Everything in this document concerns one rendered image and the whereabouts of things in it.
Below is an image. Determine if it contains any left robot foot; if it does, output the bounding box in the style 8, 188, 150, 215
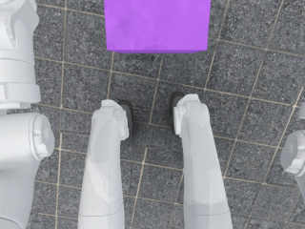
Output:
117, 99, 134, 146

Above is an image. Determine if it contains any robot left forearm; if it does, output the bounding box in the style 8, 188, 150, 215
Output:
0, 0, 41, 115

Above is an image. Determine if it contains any robot left upper arm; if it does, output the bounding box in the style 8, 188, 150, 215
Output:
0, 112, 55, 229

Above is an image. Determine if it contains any robot foot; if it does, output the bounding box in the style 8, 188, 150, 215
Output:
117, 99, 134, 146
170, 92, 185, 138

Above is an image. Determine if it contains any right robot foot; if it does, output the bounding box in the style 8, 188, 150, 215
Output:
170, 92, 185, 138

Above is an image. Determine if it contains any carton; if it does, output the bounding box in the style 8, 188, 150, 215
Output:
104, 0, 211, 53

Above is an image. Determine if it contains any robot right upper arm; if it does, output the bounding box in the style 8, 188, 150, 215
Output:
280, 130, 305, 207

